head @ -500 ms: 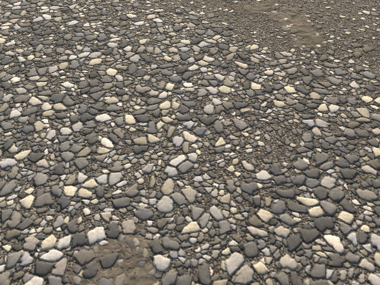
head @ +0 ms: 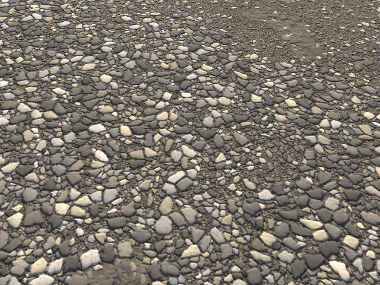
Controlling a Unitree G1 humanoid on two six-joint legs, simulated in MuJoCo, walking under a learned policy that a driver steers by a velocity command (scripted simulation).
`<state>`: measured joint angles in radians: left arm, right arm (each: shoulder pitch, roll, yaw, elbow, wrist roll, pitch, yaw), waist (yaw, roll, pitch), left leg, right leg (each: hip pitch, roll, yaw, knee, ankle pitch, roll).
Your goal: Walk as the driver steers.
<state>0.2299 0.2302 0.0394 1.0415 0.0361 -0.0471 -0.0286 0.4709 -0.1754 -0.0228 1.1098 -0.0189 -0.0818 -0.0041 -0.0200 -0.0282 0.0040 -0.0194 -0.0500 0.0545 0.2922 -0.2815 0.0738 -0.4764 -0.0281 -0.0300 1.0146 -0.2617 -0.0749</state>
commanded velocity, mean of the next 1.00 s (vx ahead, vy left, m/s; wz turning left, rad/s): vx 0.48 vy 0.00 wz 0.00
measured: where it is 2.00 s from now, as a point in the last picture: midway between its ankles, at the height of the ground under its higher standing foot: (189, 165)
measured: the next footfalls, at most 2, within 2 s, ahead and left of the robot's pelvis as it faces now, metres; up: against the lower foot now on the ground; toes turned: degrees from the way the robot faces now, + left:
right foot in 0.26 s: +0.31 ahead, -0.08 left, +0.00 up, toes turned -4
left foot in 0.80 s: +0.63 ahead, +0.08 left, +0.00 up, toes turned +4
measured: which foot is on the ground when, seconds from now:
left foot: down 0.00-0.28, up 0.30-0.78, down 0.80-1.00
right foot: up 0.00-0.24, down 0.26-0.82, up 0.84-1.00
